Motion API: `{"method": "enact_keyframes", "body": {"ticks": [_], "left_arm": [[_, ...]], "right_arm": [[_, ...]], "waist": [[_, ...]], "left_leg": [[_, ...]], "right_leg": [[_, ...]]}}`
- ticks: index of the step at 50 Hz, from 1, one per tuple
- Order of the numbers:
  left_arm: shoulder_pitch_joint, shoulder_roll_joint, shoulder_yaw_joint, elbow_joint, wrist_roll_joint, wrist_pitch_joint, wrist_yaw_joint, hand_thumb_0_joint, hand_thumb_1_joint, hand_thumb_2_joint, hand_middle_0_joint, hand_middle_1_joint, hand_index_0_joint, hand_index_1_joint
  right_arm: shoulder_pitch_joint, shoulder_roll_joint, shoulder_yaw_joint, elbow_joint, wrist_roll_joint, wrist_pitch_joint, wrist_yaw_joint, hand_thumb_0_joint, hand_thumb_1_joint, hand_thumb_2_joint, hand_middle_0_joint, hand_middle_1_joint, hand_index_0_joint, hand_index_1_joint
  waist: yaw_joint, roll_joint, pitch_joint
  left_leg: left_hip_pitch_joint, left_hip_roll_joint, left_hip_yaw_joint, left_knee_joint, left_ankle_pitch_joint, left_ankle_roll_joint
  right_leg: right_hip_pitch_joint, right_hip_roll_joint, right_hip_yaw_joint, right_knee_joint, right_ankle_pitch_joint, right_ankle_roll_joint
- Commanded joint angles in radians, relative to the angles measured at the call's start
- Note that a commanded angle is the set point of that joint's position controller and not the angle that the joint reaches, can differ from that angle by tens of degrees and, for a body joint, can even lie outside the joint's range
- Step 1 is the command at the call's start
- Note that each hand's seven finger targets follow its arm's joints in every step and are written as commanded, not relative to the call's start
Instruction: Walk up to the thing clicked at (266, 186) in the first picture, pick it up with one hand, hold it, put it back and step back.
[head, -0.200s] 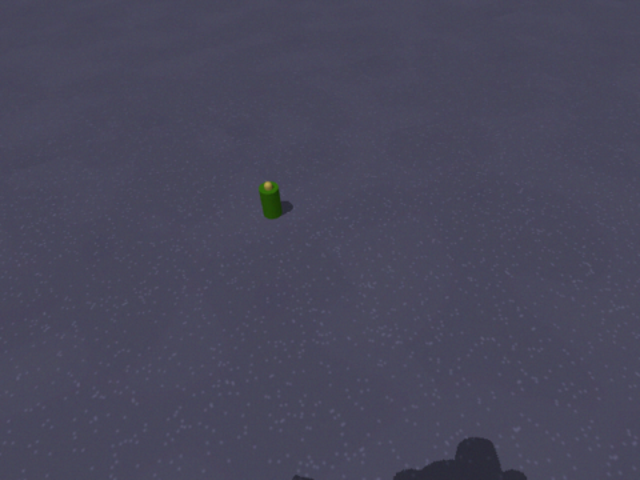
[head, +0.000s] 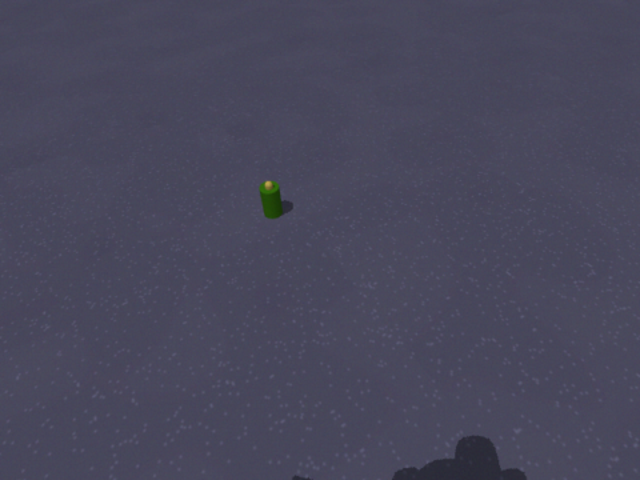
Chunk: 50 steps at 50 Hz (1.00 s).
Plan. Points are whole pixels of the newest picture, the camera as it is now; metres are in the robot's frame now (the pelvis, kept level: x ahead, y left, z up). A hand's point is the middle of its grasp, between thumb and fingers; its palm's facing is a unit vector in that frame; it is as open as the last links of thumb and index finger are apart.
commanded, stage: stand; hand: left
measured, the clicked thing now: (270, 197) +1.36 +0.30 -0.69
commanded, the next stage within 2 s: walk up in 0.92 s
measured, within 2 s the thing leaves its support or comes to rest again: neither
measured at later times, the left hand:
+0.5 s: hand out of the picture +0.07 +0.25 -0.16, palm faces -0.01 -0.94 -0.34, open 7.4 cm
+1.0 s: hand out of the picture +0.06 +0.26 -0.15, palm faces -0.01 -0.94 -0.33, open 7.4 cm
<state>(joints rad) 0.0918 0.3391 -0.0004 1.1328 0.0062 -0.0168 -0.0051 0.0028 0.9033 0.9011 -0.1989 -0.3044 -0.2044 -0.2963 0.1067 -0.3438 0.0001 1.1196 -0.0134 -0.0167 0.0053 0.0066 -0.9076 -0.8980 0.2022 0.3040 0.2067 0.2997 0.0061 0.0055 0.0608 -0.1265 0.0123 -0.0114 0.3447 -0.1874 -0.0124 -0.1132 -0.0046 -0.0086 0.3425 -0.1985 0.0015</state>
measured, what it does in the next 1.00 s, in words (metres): stands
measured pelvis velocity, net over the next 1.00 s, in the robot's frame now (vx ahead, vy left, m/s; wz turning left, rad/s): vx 0.00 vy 0.00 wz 0.01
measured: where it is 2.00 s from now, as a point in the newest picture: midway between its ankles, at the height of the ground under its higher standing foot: (353, 432)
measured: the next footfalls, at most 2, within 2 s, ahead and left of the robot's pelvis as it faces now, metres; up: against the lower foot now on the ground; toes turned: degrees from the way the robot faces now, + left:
left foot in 1.52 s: +0.34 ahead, +0.09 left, +0.00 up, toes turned +7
right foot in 1.98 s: +0.55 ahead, -0.16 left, +0.00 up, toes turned +0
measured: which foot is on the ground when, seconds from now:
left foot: down 0.00-1.00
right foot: down 0.00-1.00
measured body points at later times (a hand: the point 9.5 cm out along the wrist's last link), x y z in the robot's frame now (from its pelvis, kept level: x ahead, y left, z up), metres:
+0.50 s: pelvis +0.00 +0.00 +0.00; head +0.01 +0.00 +0.45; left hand +0.07 +0.30 -0.13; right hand +0.08 -0.29 -0.13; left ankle +0.00 +0.13 -0.75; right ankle -0.01 -0.12 -0.75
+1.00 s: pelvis +0.00 +0.00 +0.00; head +0.01 +0.00 +0.45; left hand +0.07 +0.31 -0.13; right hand +0.07 -0.30 -0.13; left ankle +0.00 +0.13 -0.74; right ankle -0.01 -0.12 -0.74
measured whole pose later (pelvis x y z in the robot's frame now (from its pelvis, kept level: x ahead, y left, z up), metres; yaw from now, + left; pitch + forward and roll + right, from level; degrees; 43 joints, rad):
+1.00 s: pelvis +0.00 +0.00 +0.00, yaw +0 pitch -1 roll +0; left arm 0.16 0.36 0.04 1.09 0.03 -0.02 -0.04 0.00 0.90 0.90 -0.20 -0.30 -0.21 -0.30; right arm 0.17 -0.35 -0.04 1.08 -0.03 -0.03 0.05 0.01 -0.91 -0.90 0.20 0.30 0.21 0.30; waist 0.01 -0.01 0.02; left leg -0.16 -0.01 -0.02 0.42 -0.32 0.04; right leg -0.17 -0.02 -0.01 0.48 -0.41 -0.04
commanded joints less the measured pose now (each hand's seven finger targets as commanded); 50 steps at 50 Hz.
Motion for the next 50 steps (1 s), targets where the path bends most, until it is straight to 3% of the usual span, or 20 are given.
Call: {"method": "enact_keyframes", "body": {"ticks": [1,10,19,29,40,45,46,47,48,50], "left_arm": [[-0.043,0.215,0.04,-0.058,-0.001,-0.015,0.015,0.0,0.9,0.9,-0.2,-0.3,-0.2,-0.3],[-0.037,0.215,0.04,-0.062,0.003,-0.017,0.015,0.0,0.9,0.9,-0.2,-0.3,-0.2,-0.3],[-0.031,0.218,0.042,-0.058,0.001,-0.014,0.014,0.0,0.9,0.9,-0.2,-0.3,-0.2,-0.3],[-0.022,0.217,0.04,-0.063,0.004,-0.016,0.013,0.0,0.9,0.9,-0.2,-0.3,-0.2,-0.3],[-0.014,0.22,0.038,-0.059,0.002,-0.014,0.011,0.0,0.9,0.9,-0.2,-0.3,-0.2,-0.3],[-0.013,0.224,0.039,-0.063,0.004,-0.016,0.013,0.0,0.9,0.9,-0.2,-0.3,-0.2,-0.3],[0.037,0.326,0.105,-0.122,0.019,-0.034,-0.018,0.0,0.9,0.9,-0.2,-0.3,-0.2,-0.3],[0.032,0.308,0.105,-0.12,0.026,-0.036,-0.027,0.0,0.9,0.9,-0.2,-0.3,-0.2,-0.3],[0.003,0.287,0.108,-0.145,0.029,-0.037,-0.035,0.0,0.9,0.9,-0.2,-0.3,-0.2,-0.3],[-0.045,0.244,0.103,-0.188,0.028,-0.041,-0.045,0.0,0.9,0.9,-0.2,-0.3,-0.2,-0.3]], "right_arm": [[-0.026,-0.208,-0.036,-0.062,0.004,-0.021,-0.018,0.0,-0.9,-0.9,0.2,0.3,0.2,0.3],[-0.035,-0.211,-0.037,-0.066,0.006,-0.018,-0.019,0.0,-0.9,-0.9,0.2,0.3,0.2,0.3],[-0.034,-0.209,-0.036,-0.062,0.006,-0.017,-0.017,0.0,-0.9,-0.9,0.2,0.3,0.2,0.3],[-0.034,-0.211,-0.035,-0.063,0.006,-0.021,-0.017,0.0,-0.9,-0.9,0.2,0.3,0.2,0.3],[-0.024,-0.209,-0.034,-0.051,0.003,-0.015,-0.013,0.0,-0.9,-0.9,0.2,0.3,0.2,0.3],[-0.021,-0.212,-0.035,-0.053,0.003,-0.016,-0.013,0.0,-0.9,-0.9,0.2,0.3,0.2,0.3],[0.059,-0.308,-0.103,-0.105,-0.009,-0.032,0.016,0.0,-0.9,-0.9,0.2,0.3,0.2,0.3],[0.054,-0.317,-0.112,-0.102,-0.018,-0.032,0.026,0.0,-0.9,-0.9,0.2,0.3,0.2,0.3],[0.054,-0.312,-0.119,-0.116,-0.019,-0.032,0.031,0.0,-0.9,-0.9,0.2,0.3,0.2,0.3],[0.074,-0.315,-0.136,-0.14,-0.019,-0.037,0.036,0.0,-0.9,-0.9,0.2,0.3,0.2,0.3]], "waist": [[-0.003,-0.003,-0.105],[-0.003,0.001,-0.113],[-0.004,-0.006,-0.071],[-0.001,-0.003,-0.097],[-0.002,-0.002,-0.057],[-0.005,-0.012,-0.077],[-0.012,0.002,-0.184],[-0.007,0.053,-0.109],[-0.016,0.078,-0.042],[-0.034,0.133,0.084]], "left_leg": [[0.026,0.117,-0.085,-0.044,0.208,0.037],[0.045,0.119,-0.08,-0.037,0.212,0.037],[0.019,0.114,-0.087,-0.065,0.135,0.036],[0.029,0.12,-0.089,-0.058,0.172,0.04],[-0.006,0.107,-0.092,-0.081,0.054,0.034],[0.006,0.112,-0.093,-0.073,0.091,0.037],[0.018,0.083,-0.136,-0.007,-0.405,0.116],[-0.039,0.109,-0.189,-0.022,-0.536,0.137],[-0.056,0.143,-0.247,-0.045,-0.56,0.16],[-0.009,0.249,-0.381,-0.124,-0.517,0.222]], "right_leg": [[0.041,-0.125,0.088,-0.039,0.193,-0.027],[0.041,-0.13,0.087,-0.046,0.214,-0.027],[0.016,-0.125,0.094,-0.068,0.134,-0.028],[0.033,-0.13,0.091,-0.062,0.169,-0.025],[0.003,-0.126,0.097,-0.082,0.072,-0.028],[0.009,-0.128,0.096,-0.074,0.101,-0.028],[0.028,-0.073,0.063,0.042,-0.366,-0.065],[-0.084,-0.081,0.075,0.11,-0.468,-0.076],[-0.195,-0.074,0.063,0.172,-0.458,-0.077],[-0.385,-0.032,-0.012,0.32,-0.255,-0.052]]}}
